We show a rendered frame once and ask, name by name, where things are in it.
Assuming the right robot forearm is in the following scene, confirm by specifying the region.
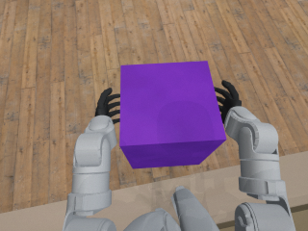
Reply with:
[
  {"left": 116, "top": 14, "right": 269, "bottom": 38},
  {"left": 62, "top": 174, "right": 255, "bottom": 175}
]
[{"left": 224, "top": 106, "right": 296, "bottom": 231}]

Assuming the left robot hand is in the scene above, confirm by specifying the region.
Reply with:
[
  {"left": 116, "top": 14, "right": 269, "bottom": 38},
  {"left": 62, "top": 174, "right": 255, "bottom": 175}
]
[{"left": 94, "top": 88, "right": 120, "bottom": 124}]

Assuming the right robot shin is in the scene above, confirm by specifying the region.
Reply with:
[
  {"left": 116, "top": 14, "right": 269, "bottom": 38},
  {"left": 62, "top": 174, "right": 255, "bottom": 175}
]
[{"left": 175, "top": 186, "right": 185, "bottom": 191}]

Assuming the left robot forearm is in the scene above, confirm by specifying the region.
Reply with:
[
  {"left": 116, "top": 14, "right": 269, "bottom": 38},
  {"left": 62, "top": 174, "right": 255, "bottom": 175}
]
[{"left": 62, "top": 115, "right": 117, "bottom": 231}]

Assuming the carton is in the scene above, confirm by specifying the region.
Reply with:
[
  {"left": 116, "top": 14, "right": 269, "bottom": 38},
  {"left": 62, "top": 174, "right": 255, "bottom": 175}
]
[{"left": 119, "top": 61, "right": 227, "bottom": 169}]

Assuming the right robot hand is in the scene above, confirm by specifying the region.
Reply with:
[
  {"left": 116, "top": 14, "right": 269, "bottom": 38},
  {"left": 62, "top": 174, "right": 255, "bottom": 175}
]
[{"left": 214, "top": 80, "right": 242, "bottom": 124}]

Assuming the left robot upper arm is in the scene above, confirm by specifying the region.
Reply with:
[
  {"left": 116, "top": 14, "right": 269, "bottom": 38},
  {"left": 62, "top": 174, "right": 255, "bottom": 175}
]
[{"left": 65, "top": 218, "right": 116, "bottom": 231}]

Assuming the robot right thigh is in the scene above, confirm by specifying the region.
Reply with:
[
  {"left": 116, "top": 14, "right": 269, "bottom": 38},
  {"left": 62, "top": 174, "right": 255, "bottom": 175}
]
[{"left": 170, "top": 188, "right": 220, "bottom": 231}]

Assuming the right robot upper arm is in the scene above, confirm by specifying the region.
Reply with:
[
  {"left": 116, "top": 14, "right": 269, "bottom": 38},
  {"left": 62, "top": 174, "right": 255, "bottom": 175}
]
[{"left": 234, "top": 202, "right": 295, "bottom": 231}]

